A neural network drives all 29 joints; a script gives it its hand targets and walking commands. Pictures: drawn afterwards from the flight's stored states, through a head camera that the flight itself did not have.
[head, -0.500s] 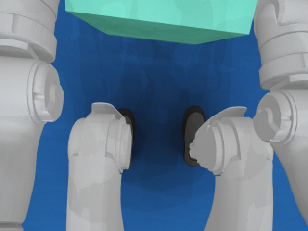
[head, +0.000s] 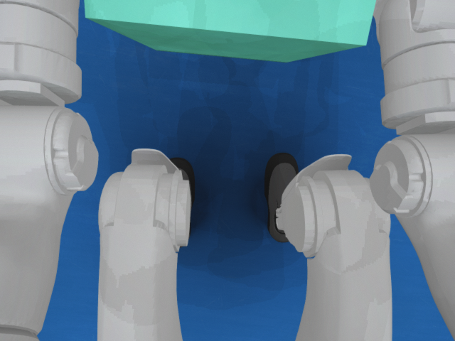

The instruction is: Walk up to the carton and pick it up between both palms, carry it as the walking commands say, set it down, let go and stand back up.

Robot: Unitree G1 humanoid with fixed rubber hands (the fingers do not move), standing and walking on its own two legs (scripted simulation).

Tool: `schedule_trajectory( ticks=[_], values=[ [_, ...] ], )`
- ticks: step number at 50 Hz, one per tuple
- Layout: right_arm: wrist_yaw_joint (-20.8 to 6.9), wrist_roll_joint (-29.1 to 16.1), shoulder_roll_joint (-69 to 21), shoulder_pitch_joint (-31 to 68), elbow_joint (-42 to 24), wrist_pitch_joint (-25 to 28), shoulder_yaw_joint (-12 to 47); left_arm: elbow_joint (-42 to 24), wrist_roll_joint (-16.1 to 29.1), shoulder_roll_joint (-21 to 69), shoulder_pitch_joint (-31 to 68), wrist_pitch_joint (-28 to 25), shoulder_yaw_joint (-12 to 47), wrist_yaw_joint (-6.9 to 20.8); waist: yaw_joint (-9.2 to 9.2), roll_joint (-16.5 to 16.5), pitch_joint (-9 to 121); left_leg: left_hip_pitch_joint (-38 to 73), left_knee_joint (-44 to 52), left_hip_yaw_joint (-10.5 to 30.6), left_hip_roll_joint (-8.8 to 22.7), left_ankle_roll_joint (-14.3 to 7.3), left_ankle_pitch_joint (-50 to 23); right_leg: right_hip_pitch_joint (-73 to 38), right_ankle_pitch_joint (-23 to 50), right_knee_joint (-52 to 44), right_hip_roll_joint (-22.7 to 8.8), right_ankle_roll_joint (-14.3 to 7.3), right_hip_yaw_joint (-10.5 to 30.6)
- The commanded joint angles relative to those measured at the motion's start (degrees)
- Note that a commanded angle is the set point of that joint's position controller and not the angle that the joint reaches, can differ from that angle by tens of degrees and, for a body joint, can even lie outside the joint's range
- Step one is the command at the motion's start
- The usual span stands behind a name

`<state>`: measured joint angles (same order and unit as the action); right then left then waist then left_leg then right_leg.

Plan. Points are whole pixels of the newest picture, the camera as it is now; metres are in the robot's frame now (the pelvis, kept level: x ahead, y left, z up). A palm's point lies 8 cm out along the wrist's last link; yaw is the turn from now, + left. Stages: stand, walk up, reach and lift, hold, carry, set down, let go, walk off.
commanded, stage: reach and lift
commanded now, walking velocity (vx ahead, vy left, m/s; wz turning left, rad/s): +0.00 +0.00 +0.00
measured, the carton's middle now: out of the picture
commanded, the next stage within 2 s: none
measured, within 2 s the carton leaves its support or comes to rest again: neither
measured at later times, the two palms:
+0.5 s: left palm out of the picture +0.58 +0.20 -0.08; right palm out of the picture +0.57 -0.14 -0.08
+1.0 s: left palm out of the picture +0.56 +0.19 -0.02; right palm out of the picture +0.55 -0.15 -0.02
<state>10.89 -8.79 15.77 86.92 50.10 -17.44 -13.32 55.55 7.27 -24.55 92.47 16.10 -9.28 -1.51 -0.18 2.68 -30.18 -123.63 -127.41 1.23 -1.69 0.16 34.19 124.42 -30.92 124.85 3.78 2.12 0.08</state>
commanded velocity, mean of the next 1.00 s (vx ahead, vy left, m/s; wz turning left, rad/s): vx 0.00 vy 0.00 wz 0.00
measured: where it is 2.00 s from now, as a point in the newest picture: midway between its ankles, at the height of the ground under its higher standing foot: (230, 214)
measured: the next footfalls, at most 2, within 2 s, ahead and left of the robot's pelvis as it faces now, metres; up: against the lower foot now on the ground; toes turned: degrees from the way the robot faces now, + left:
none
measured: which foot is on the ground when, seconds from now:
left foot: down 0.00-1.00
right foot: down 0.00-1.00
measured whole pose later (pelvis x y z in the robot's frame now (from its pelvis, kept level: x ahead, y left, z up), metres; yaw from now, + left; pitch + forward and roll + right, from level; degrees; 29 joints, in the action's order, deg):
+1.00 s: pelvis -0.02 +0.00 +0.09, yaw +1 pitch +28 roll -2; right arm 7.0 2.5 10.7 83.9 36.1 -27.0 -24.5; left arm 45.2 -3.3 -18.1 88.9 22.5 -21.6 2.2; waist -0.7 1.7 -30.0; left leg -108.6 -110.2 2.8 -2.9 0.9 29.7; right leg 108.5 -27.7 107.9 4.2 2.2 0.7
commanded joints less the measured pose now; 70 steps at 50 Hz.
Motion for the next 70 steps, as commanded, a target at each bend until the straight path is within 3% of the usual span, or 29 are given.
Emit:
schedule_trajectory(
  ticks=[1, 4, 8, 9, 12, 16, 21, 22, 23, 24, 26, 32, 33, 34, 37, 38, 39, 40, 42, 43, 47, 50, 54, 55, 58, 61, 65, 66, 70],
  values=[
    [-15.62, -5.81, -51.76, 49.71, -21.74, 3.01, 18.79, -13.35, 4.91, 54.97, 36.55, 0.73, 19.6, 16.06, -0.56, -8.21, 103.0, 42.27, 11.59, -4.1, -2.51, -1.44, -21.65, -39.75, 18.0, -8.29, 2.58, -1.05, -6.69],
    [-16.2, -5.46, -51.72, 52.73, -23.52, 2.63, 19.34, -8.15, 1.17, 56.34, 31.08, 1.28, 14.97, 15.89, 3.29, -5.76, 98.48, 39.53, 12.99, -4.04, -2.98, -2.54, -21.12, -39.18, 16.98, -9.15, 3.71, -0.89, -6.07],
    [-16.39, -5.32, -51.21, 52.9, -25.47, 1.67, 21.96, -10.66, 2.06, 58.15, 30.7, 2.4, 16.87, 15.64, 0.19, -3.29, 106.37, 45.67, 13.26, -2.58, -3.38, -1.67, -24.67, -43.51, 20.19, -9.44, 3.45, -0.29, -7.38],
    [-16.56, -4.96, -50.75, 55.07, -26.05, 1.83, 22.53, -4.53, 0.6, 60.07, 27.06, 3.29, 15.21, 15.74, 2.44, -3.56, 102.74, 44.05, 13.91, -2.62, -3.02, -1.78, -22.5, -42.51, 17.71, -10.02, 3.69, -0.53, -7.04],
    [-16.61, -4.13, -50.68, 54.08, -26.59, 0.77, 23.63, -7.79, 1.67, 60.56, 28.2, 3.85, 14.85, 16.3, 1.4, 0.11, 103.16, 44.1, 15.22, -1.65, -4.09, -1.73, -23.2, -44.69, 17.52, -10.6, 3.35, -0.65, -7.03],
    [-15.97, -4.72, -52.63, 55.46, -30.54, 0.22, 23.58, -10.16, 1.03, 59.57, 29.04, 4.61, 15.9, 16.78, 1.15, -3.43, 109.7, 45.35, 15.9, -3.23, -4.24, -1.81, -23.85, -49.24, 20.83, -12.7, 4.6, -0.48, -6.27],
    [-17.58, -1.88, -53.73, 46.32, -19.11, -1.63, 19.35, -7.23, -0.64, 59.43, 27.79, 5.13, 15.23, 17.82, 0.93, -6.68, 98.87, 41.93, 18.18, -2.61, -4.38, -1.51, -20.61, -41.52, 16.66, -13.71, 4.19, -1.44, -5.71],
    [-18.14, -0.96, -54.1, 45.25, -19.02, -1.8, 18.12, -11.0, -0.03, 60.13, 30.83, 4.68, 16.26, 18.0, -1.38, -7.32, 101.92, 44.61, 18.22, -2.94, -4.21, -1.29, -21.73, -41.65, 17.56, -14.62, 4.39, -1.43, -5.89],
    [-18.07, -1.67, -53.73, 47.55, -22.01, -1.2, 19.27, -12.13, -0.6, 59.34, 31.15, 4.65, 15.67, 17.84, 0.25, -6.41, 106.51, 45.27, 17.16, -3.43, -4.61, -1.25, -22.43, -45.23, 18.69, -14.67, 4.3, -0.95, -6.07],
    [-17.71, -0.83, -53.84, 44.87, -21.27, -1.71, 18.24, -16.39, 0.99, 58.73, 33.86, 4.37, 18.71, 18.13, -3.42, -4.61, 108.98, 45.23, 17.21, -2.57, -4.06, -1.32, -22.5, -46.58, 20.57, -14.81, 4.68, -1.15, -6.24],
    [-17.21, -3.26, -54.36, 47.65, -25.94, -2.14, 20.31, -24.02, 4.3, 58.34, 37.49, 4.06, 21.32, 17.4, -2.95, -6.76, 121.76, 50.68, 16.77, -2.83, -4.4, -0.97, -27.28, -53.73, 26.25, -13.79, 4.78, -1.29, -5.79],
    [-17.21, -3.24, -51.61, 51.25, -29.93, -3.24, 22.49, -14.83, 3.03, 61.02, 30.79, 6.96, 21.22, 15.91, -3.39, -7.09, 119.73, 56.1, 20.31, -2.15, -4.9, -0.63, -27.49, -47.81, 20.81, -16.59, 4.71, -1.35, -7.09],
    [-17.37, -4.11, -51.78, 54.15, -30.13, -2.89, 22.6, -12.7, 2.22, 62.55, 28.9, 7.32, 19.55, 15.81, -0.54, -8.46, 117.85, 54.11, 21.22, -2.73, -5.33, -0.53, -25.98, -47.76, 19.84, -17.52, 4.56, -1.44, -6.56],
    [-17.79, -3.54, -51.22, 54.65, -35.26, -3.02, 24.46, -12.28, 0.94, 62.98, 27.07, 7.99, 18.93, 15.87, -2.52, -6.18, 120.8, 57.52, 21.41, -2.42, -5.33, -0.86, -27.22, -49.82, 21.24, -18.32, 4.4, -1.2, -7.39],
    [-18.53, -2.16, -53.16, 53.43, -31.64, -3.7, 21.99, -9.81, -1.23, 65.36, 24.67, 8.23, 15.64, 16.43, -1.23, -5.3, 115.71, 52.97, 24.23, -1.88, -5.73, -1.58, -22.33, -49.43, 18.02, -20.56, 4.25, -1.04, -6.86],
    [-18.78, -0.18, -51.68, 53.46, -28.69, -4.15, 21.21, -8.96, 0.04, 66.31, 26.6, 7.71, 14.29, 16.85, -4.99, -1.14, 111.96, 49.24, 23.84, -1.39, -5.9, -1.34, -20.49, -48.75, 16.48, -20.91, 3.96, -0.64, -8.02],
    [-19.05, -0.74, -54.4, 51.17, -27.51, -4.37, 20.54, -8.23, -2.24, 64.62, 25.72, 7.77, 12.49, 16.83, -1.57, -4.38, 111.88, 49.68, 24.63, -1.97, -5.79, -1.73, -19.38, -48.14, 15.63, -21.27, 4.18, -0.75, -6.77],
    [-19.61, -0.46, -55.75, 49.25, -25.46, -4.76, 21.01, -3.99, -3.29, 63.92, 23.51, 7.89, 10.69, 17.47, 0.33, -1.32, 106.45, 44.97, 25.06, -2.24, -5.2, -2.14, -18.54, -47.34, 15.8, -21.69, 4.1, -0.47, -6.41],
    [-20.24, 0.71, -55.83, 48.29, -24.28, -5.14, 19.99, -4.31, -4.75, 62.98, 23.28, 8.16, 9.32, 18.4, 0.93, -0.82, 107.37, 43.08, 25.48, -2.98, -5.64, -2.56, -16.0, -48.96, 13.98, -22.81, 4.01, -0.43, -5.66],
    [-20.48, -0.48, -57.51, 49.04, -26.09, -5.6, 21.1, -12.51, -2.13, 63.05, 28.19, 7.54, 12.46, 18.4, -0.84, 0.39, 115.76, 48.29, 26.3, -2.47, -5.72, -2.34, -19.47, -53.47, 18.14, -22.52, 4.33, 0.03, -6.91],
    [-20.61, -0.25, -57.08, 46.31, -23.48, -6.01, 18.87, -12.83, -2.77, 61.88, 32.13, 7.95, 14.03, 19.01, 0.36, -5.72, 115.82, 48.97, 26.86, -4.53, -5.73, -1.55, -16.24, -50.66, 14.8, -25.08, 4.19, -0.62, -5.11],
    [-20.45, -4.25, -58.57, 49.26, -29.37, -6.6, 22.68, -25.43, 0.23, 60.48, 37.54, 8.18, 20.3, 17.59, -0.06, -8.91, 133.7, 62.45, 28.58, -3.74, -5.85, -0.83, -24.36, -56.25, 21.47, -25.51, 5.02, -0.23, -6.34],
    [-19.36, -0.8, -56.24, 46.66, -27.21, -6.96, 19.78, -19.07, 0.52, 62.07, 34.51, 8.91, 19.13, 17.98, -2.99, -6.68, 127.14, 55.32, 28.99, -4.51, -6.3, -1.0, -21.0, -55.93, 19.26, -27.67, 4.43, -0.36, -5.35],
    [-19.31, -2.15, -58.8, 49.57, -31.62, -7.01, 22.9, -22.0, 1.16, 62.71, 34.85, 8.87, 19.88, 17.67, -0.44, -5.46, 134.06, 59.63, 29.36, -4.06, -6.97, -1.43, -24.95, -59.19, 21.98, -26.69, 4.7, -0.14, -5.33],
    [-20.05, -0.22, -56.58, 46.94, -29.41, -7.34, 21.19, -14.76, -0.11, 67.67, 27.01, 10.08, 17.68, 18.75, -4.43, -4.61, 130.83, 58.22, 30.45, -4.4, -6.67, -0.81, -22.05, -59.64, 20.27, -29.36, 4.73, -0.23, -6.51],
    [-20.23, -0.84, -55.84, 50.94, -35.68, -7.27, 24.42, -14.64, -0.35, 67.37, 26.73, 10.59, 18.09, 18.54, -3.28, -4.62, 134.3, 59.95, 31.31, -3.32, -6.69, -0.99, -23.83, -62.0, 22.84, -29.26, 5.03, -0.52, -6.06],
    [-21.84, 1.21, -54.11, 45.96, -27.2, -8.2, 21.25, -10.99, -2.27, 68.0, 23.29, 10.83, 14.6, 18.91, -3.86, -2.67, 119.77, 55.91, 34.38, -1.95, -6.21, -0.63, -16.92, -54.73, 14.62, -32.43, 4.31, -0.53, -6.48],
    [-22.44, 1.92, -57.65, 44.7, -27.22, -7.8, 21.28, -6.44, -4.37, 70.3, 20.52, 10.73, 13.66, 19.53, -1.06, -4.84, 117.6, 55.53, 35.19, -3.18, -6.78, -0.92, -15.92, -54.03, 13.67, -33.6, 4.4, -0.78, -5.44],
    [-23.52, -0.92, -59.81, 43.91, -26.37, -8.42, 22.95, -16.28, -3.38, 64.37, 26.84, 9.53, 14.93, 19.26, -0.52, -3.97, 124.18, 60.07, 36.17, -3.27, -6.27, -1.24, -18.69, -57.59, 16.15, -34.22, 4.59, 0.04, -5.55]
  ],
)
